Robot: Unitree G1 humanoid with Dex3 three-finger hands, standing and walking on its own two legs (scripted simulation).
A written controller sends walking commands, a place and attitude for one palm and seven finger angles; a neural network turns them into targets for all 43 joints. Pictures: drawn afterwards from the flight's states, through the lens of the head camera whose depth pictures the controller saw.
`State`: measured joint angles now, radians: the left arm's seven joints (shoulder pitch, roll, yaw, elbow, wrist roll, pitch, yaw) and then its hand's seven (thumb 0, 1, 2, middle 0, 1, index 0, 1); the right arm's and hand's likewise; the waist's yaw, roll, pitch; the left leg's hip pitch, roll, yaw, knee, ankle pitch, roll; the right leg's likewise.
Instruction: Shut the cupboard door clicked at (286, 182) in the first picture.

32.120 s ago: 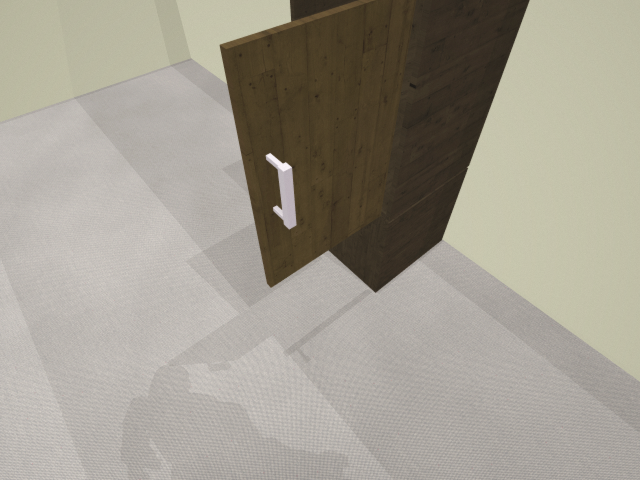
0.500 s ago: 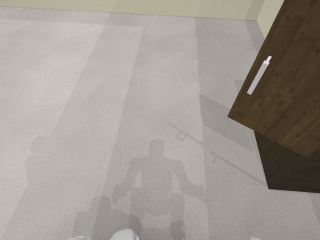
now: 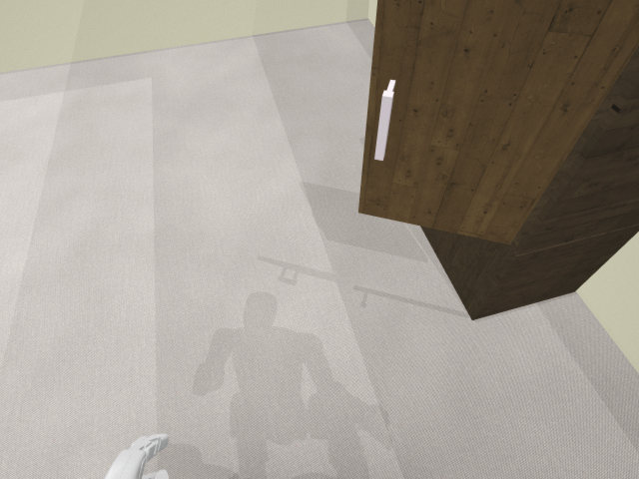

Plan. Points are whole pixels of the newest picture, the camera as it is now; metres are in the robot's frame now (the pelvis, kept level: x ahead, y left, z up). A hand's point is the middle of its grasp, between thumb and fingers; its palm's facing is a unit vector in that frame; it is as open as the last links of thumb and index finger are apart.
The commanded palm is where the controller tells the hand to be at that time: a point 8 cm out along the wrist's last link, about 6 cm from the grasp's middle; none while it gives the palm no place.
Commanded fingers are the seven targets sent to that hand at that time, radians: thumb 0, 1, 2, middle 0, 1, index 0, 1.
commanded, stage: turn to face it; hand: left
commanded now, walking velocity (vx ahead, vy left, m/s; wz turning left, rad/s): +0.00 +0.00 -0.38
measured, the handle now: (385, 121) +0.74 -0.10 -0.01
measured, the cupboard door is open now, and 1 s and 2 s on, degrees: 58 58 58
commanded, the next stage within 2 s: take the last steps up to it in 0.36 s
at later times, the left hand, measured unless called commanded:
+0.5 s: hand out of the picture +0.14 +0.20 -0.16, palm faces -0.14 -0.97 -0.20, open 7.4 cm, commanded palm none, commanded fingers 0.00 0.90 0.90 -0.20 -0.30 -0.20 -0.30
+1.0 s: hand (248, 451) +0.18 +0.12 -0.17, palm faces -0.25 -0.96 -0.14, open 7.4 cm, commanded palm none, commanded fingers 0.00 0.90 0.90 -0.20 -0.30 -0.20 -0.30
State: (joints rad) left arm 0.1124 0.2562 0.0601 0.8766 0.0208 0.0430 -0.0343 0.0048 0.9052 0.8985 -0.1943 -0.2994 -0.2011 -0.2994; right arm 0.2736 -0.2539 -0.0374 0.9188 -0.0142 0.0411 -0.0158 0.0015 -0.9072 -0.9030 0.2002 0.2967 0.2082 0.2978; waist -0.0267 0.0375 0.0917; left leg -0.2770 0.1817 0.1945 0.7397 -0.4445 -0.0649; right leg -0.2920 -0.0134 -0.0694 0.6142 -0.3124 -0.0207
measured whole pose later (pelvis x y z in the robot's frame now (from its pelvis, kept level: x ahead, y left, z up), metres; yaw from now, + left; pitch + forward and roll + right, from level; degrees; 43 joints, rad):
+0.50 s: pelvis +0.04 +0.01 +0.01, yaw -11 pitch +1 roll -1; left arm 0.20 0.24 0.07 0.96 0.02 0.07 0.00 0.01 0.90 0.90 -0.20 -0.30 -0.20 -0.30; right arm 0.21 -0.17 0.00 0.93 -0.03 0.01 -0.04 0.00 -0.91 -0.90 0.20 0.30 0.21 0.30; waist 0.01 -0.05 0.05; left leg -0.25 0.06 0.09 0.53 -0.29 0.00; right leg -0.38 0.03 0.02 0.93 -0.51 0.02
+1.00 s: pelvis +0.15 -0.05 +0.01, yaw -15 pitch +1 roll -2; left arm 0.32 0.17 0.03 1.09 0.03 -0.03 -0.01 0.00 0.90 0.90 -0.20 -0.30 -0.20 -0.30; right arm 0.23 -0.21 -0.04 1.00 -0.02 -0.01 0.00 0.00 -0.91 -0.90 0.19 0.30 0.20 0.30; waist -0.02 -0.02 0.04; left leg -0.47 0.09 0.11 0.72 -0.29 -0.03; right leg -0.02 0.03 -0.07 0.36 -0.36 -0.03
